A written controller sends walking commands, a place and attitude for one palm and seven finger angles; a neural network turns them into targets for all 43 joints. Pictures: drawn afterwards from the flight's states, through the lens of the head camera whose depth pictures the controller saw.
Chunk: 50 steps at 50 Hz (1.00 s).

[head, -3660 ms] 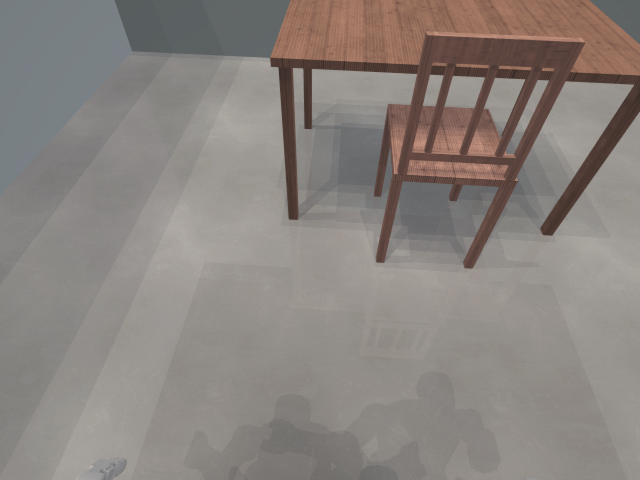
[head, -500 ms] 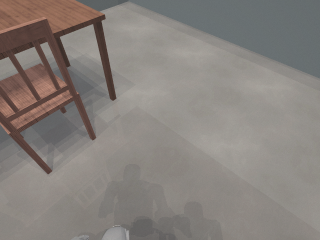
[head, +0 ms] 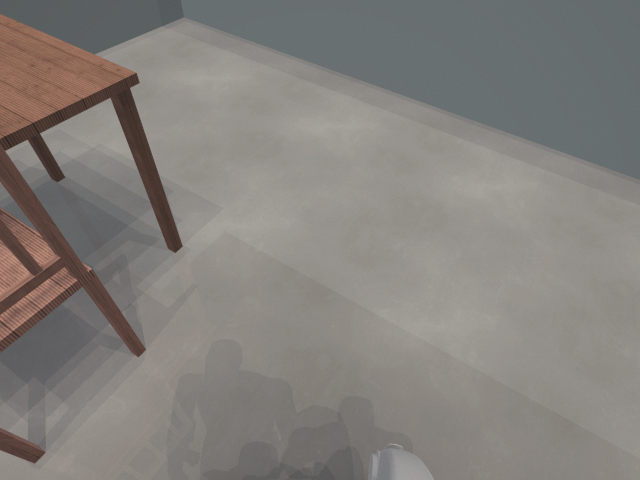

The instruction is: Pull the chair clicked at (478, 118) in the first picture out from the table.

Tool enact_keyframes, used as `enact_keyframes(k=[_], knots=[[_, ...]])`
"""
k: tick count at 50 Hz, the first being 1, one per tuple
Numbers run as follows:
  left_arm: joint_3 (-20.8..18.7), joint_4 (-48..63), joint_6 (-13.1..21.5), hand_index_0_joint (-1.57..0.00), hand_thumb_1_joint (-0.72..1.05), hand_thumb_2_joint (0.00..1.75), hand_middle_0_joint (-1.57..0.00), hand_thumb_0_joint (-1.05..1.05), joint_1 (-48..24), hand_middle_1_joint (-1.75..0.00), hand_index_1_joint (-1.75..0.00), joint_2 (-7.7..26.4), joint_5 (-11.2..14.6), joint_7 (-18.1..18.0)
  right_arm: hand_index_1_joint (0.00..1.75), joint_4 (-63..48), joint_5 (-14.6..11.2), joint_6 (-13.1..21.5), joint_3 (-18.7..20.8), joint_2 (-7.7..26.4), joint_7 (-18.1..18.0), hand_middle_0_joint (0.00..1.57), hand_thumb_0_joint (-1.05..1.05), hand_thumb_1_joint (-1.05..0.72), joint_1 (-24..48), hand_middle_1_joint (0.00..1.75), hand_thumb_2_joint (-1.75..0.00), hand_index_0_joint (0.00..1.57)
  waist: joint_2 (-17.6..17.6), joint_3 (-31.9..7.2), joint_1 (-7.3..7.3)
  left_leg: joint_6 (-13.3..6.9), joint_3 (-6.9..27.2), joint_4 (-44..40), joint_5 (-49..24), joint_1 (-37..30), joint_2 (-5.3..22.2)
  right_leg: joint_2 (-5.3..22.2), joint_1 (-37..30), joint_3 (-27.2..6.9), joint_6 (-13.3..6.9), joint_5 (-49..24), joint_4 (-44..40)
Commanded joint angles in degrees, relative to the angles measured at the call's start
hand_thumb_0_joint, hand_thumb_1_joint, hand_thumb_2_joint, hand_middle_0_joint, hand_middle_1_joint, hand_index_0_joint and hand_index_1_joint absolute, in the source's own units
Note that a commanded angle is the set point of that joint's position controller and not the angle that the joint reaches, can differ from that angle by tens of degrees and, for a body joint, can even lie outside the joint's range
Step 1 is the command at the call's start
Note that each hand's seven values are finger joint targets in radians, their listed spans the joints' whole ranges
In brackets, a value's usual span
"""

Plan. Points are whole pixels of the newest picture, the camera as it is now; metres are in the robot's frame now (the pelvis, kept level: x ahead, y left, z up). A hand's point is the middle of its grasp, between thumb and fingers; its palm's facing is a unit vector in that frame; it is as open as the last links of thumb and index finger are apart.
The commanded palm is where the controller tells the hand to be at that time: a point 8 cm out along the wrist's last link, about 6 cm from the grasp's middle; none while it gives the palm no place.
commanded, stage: walk to a spot facing it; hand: left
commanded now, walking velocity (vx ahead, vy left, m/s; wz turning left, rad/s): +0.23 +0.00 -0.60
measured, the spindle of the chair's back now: out of the picture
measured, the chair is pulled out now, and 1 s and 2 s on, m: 0.00 0.00 0.00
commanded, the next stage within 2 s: turn to face it in 0.06 s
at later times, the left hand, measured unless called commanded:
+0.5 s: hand (270, 364) +0.32 +0.10 -0.16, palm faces -0.03 -0.98 -0.18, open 7.2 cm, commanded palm none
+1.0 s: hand (198, 414) +0.23 +0.20 -0.17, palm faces +0.29 -0.91 -0.30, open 7.4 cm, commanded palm none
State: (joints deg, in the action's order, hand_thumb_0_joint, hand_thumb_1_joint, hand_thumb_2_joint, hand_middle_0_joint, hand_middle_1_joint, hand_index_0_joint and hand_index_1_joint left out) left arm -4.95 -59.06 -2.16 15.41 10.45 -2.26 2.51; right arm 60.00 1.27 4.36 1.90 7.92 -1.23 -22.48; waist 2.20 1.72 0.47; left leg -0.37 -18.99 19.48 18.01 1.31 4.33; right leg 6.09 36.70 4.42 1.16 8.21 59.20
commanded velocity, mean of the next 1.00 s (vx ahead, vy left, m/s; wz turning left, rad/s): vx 0.02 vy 0.00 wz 0.44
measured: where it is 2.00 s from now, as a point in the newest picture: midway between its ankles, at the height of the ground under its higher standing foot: outside the picture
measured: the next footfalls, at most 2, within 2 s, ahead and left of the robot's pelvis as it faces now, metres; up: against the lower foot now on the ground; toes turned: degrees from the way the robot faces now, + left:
right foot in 0.20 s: +0.24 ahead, -0.13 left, +0.00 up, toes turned -14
left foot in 0.70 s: +0.27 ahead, +0.08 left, +0.00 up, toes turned +16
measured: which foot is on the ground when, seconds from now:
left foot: down 0.00-0.20, up 0.22-0.68, down 0.70-1.00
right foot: up 0.00-0.18, down 0.20-0.70, up 0.72-1.00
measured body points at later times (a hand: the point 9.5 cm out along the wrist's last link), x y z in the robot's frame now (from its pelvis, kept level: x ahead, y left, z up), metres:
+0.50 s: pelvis +0.18 -0.06 -0.01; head +0.19 -0.07 +0.44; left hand +0.32 +0.15 -0.14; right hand +0.20 -0.29 -0.17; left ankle +0.21 +0.08 -0.68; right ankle +0.20 -0.12 -0.74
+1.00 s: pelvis +0.22 -0.04 -0.01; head +0.26 -0.03 +0.44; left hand +0.22 +0.24 -0.14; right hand +0.35 -0.27 -0.15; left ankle +0.23 +0.07 -0.74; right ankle +0.25 -0.20 -0.69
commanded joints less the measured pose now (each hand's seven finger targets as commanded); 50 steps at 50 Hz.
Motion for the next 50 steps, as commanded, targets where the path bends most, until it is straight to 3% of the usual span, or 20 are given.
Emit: enact_keyframes(k=[1,2,5,7,8,9,10,11,12,14,17,29,31,33,34,35,36,37,41,50], knots=[[0.32,7.31,2.26,-0.20,0.90,0.90,-0.20,0.00,-11.30,-0.30,-0.30,-0.17,0.52,0.58,0.30,-0.32,0.25,0.54,1.91,7.48,-0.56,0.20,0.00,-0.90,-6.85,0.30,-0.90,0.20,-10.57,6.31,-3.76,-5.01,3.39,-5.75,-28.83,-4.21,15.38,-0.63,4.89,3.27,-0.82,0.60,-12.69],[0.34,7.60,2.44,-0.20,0.90,0.90,-0.20,0.00,-12.74,-0.30,-0.30,-0.07,0.55,0.51,0.30,0.00,0.43,0.23,1.96,7.54,-0.49,0.20,0.00,-0.90,-7.74,0.30,-0.90,0.20,-10.92,6.69,-4.37,-4.94,3.29,-4.63,-30.72,-4.09,15.75,-1.31,3.27,3.98,-1.41,1.62,-14.46],[0.19,7.13,3.02,-0.20,0.90,0.90,-0.20,0.00,-8.97,-0.30,-0.30,1.21,0.66,0.46,0.30,-0.72,0.29,-0.09,2.87,9.56,-0.51,0.20,0.00,-0.90,-4.76,0.30,-0.90,0.20,-11.84,3.67,-1.28,-4.30,-0.31,3.26,-46.84,-6.23,16.47,-4.80,-4.30,6.09,-4.18,3.29,-19.38],[-0.47,4.50,3.73,-0.20,0.90,0.90,-0.20,0.00,0.95,-0.30,-0.30,3.83,0.40,-0.02,0.30,-1.93,-0.10,-0.41,3.58,12.04,-0.24,0.20,0.00,-0.90,-2.36,0.30,-0.90,0.20,-9.79,-3.45,3.55,-2.40,-1.68,18.16,-54.99,-4.11,16.02,-8.30,-19.45,8.34,-6.08,3.26,-23.02],[-1.35,2.31,4.57,-0.20,0.90,0.90,-0.20,0.00,8.63,-0.30,-0.30,6.67,0.17,-0.44,0.30,-2.59,-0.57,-0.50,3.26,11.63,0.18,0.20,0.00,-0.90,-1.38,0.30,-0.90,0.20,-6.98,-7.71,7.50,-0.34,-1.56,31.28,-47.76,4.50,13.95,-7.42,-34.39,7.07,-6.70,-2.76,-27.69],[-2.47,1.40,5.45,-0.20,0.90,0.90,-0.20,0.00,13.37,-0.30,-0.30,13.22,0.20,-1.44,0.30,-3.18,-1.71,-0.52,2.15,6.44,0.66,0.20,0.00,-0.90,-4.51,0.30,-0.90,0.20,6.55,-15.44,7.96,2.29,1.07,50.16,-1.86,24.39,5.92,10.10,-52.53,-16.32,-12.55,-17.12,-28.83],[-2.59,0.78,5.22,-0.20,0.90,0.90,-0.20,0.00,15.36,-0.30,-0.30,16.48,1.88,-2.10,0.30,-4.27,-1.83,-0.63,1.89,4.58,-0.11,0.20,0.00,-0.90,-2.62,0.30,-0.90,0.20,8.87,-19.34,7.22,2.97,9.71,63.77,19.41,31.29,0.51,20.00,-53.67,-29.73,-17.48,-37.27,-33.26],[-2.13,2.03,5.29,-0.20,0.90,0.90,-0.20,0.00,12.01,-0.30,-0.30,15.54,1.98,-2.80,0.30,-3.88,-1.42,-0.92,1.88,5.46,-0.32,0.20,0.00,-0.90,-2.44,0.30,-0.90,0.20,7.58,-19.65,6.01,2.26,17.72,64.47,13.56,29.49,2.00,19.34,-46.90,-26.73,-16.35,-35.05,-36.62],[-1.43,3.13,4.98,-0.20,0.90,0.90,-0.20,0.00,5.34,-0.30,-0.30,12.42,1.91,-3.25,0.30,-3.04,-1.19,-1.65,2.10,5.22,-0.40,0.20,0.00,-0.90,-2.42,0.30,-0.90,0.20,4.98,-13.95,2.89,2.13,18.49,64.22,9.89,29.75,3.39,18.23,-39.92,-23.69,-15.25,-26.24,-38.58],[0.62,3.75,5.59,-0.20,0.90,0.90,-0.20,0.00,-1.19,-0.30,-0.30,7.14,1.59,-3.81,0.30,-0.49,-0.17,-3.27,1.09,3.26,-0.41,0.20,0.00,-0.90,-1.95,0.30,-0.90,0.20,-1.40,-4.49,-0.82,2.10,18.79,57.50,3.69,26.09,5.46,13.19,-23.84,-11.15,-11.18,-27.75,-40.18],[1.81,4.05,5.82,-0.20,0.90,0.90,-0.20,0.00,-5.93,-0.30,-0.30,5.02,1.10,-3.98,0.30,1.92,-0.19,-5.36,0.65,1.49,-0.24,0.20,0.00,-0.90,-7.40,0.30,-0.90,0.20,2.31,-4.35,-5.05,2.62,18.73,47.87,0.99,21.37,4.42,9.91,-17.48,-0.94,-8.84,-23.05,-42.09],[-0.59,6.57,3.25,-0.20,0.90,0.90,-0.20,0.00,-2.48,-0.30,-0.30,7.79,0.77,-4.62,0.30,-7.29,0.01,-5.78,1.63,4.09,1.87,0.20,0.00,-0.90,10.05,0.30,-0.90,0.20,4.06,-0.96,0.82,2.97,12.83,26.66,4.61,25.79,2.39,15.83,-28.64,2.70,-9.70,-16.70,-37.87],[-1.02,6.96,2.86,-0.20,0.90,0.90,-0.20,0.00,-2.24,-0.30,-0.30,8.84,0.83,-4.53,0.30,-8.12,0.07,-5.75,1.91,4.69,1.99,0.20,0.00,-0.90,9.52,0.30,-0.90,0.20,3.95,-1.98,0.38,2.39,11.32,21.63,2.84,22.53,1.32,15.74,-29.23,4.31,-8.37,-17.32,-34.21],[-1.20,7.39,2.41,-0.20,0.90,0.90,-0.20,0.00,-2.32,-0.30,-0.30,8.98,1.35,-4.19,0.30,-8.11,0.34,-5.60,2.70,7.21,1.94,0.20,0.00,-0.90,5.35,0.30,-0.90,0.20,-0.32,-4.47,-2.21,1.04,11.98,11.65,-5.94,12.84,0.55,13.46,-25.56,7.32,-4.73,-14.86,-23.55],[-1.24,8.99,2.07,-0.20,0.90,0.90,-0.20,0.00,-2.24,-0.30,-0.30,7.22,1.84,-3.84,0.30,-8.28,0.79,-5.09,3.88,12.41,1.69,0.20,0.00,-0.90,1.39,0.30,-0.90,0.20,-13.07,-6.72,-4.11,-4.52,27.48,5.32,-23.62,5.19,10.27,7.36,-15.27,10.04,-0.12,-0.05,-11.45],[-0.17,12.39,2.01,-0.20,0.90,0.90,-0.20,0.00,-5.21,-0.30,-0.30,4.51,1.93,-3.65,0.30,-8.30,0.57,-4.92,4.80,17.18,1.30,0.20,0.00,-0.90,-1.27,0.30,-0.90,0.20,-23.52,-5.87,-5.27,-13.28,42.81,0.45,-43.79,1.64,22.22,0.01,-3.38,7.58,3.36,31.33,2.10],[-0.16,12.78,1.43,-0.20,0.90,0.90,-0.20,0.00,-8.22,-0.30,-0.30,5.82,1.08,-4.09,0.30,-6.98,0.30,-4.86,4.70,16.85,0.72,0.20,0.00,-0.90,-2.31,0.30,-0.90,0.20,-15.32,-8.32,-6.24,-14.40,43.18,0.35,-34.35,1.77,21.59,-0.26,-2.28,-0.33,2.52,30.62,8.75],[-0.41,13.01,1.67,-0.20,0.90,0.90,-0.20,0.00,-9.98,-0.30,-0.30,5.24,1.21,-3.89,0.30,-8.00,0.26,-4.67,4.68,16.42,0.41,0.20,0.00,-0.90,0.62,0.30,-0.90,0.20,-13.33,-6.77,-4.93,-13.36,41.61,0.71,-28.74,3.41,19.32,0.25,0.83,-2.31,2.67,26.26,11.07],[-0.94,9.60,0.97,-0.20,0.90,0.90,-0.20,0.00,-3.94,-0.30,-0.30,6.21,1.38,-3.17,0.30,-10.81,0.04,-4.15,3.67,14.09,0.34,0.20,0.00,-0.90,10.44,0.30,-0.90,0.20,-9.79,-5.87,-1.01,-8.44,29.34,-0.44,-22.01,8.92,10.44,0.16,-5.21,-3.26,3.40,14.58,6.11],[-0.44,11.29,0.75,-0.20,0.90,0.90,-0.20,0.00,-4.13,-0.30,-0.30,6.09,1.80,-3.63,0.30,-10.80,0.28,-5.62,5.29,16.63,1.09,0.20,0.00,-0.90,11.06,0.30,-0.90,0.20,-11.10,-5.28,-1.88,-9.36,35.30,0.60,-17.11,10.86,8.88,-3.29,-13.49,-2.43,3.54,16.92,-13.26]])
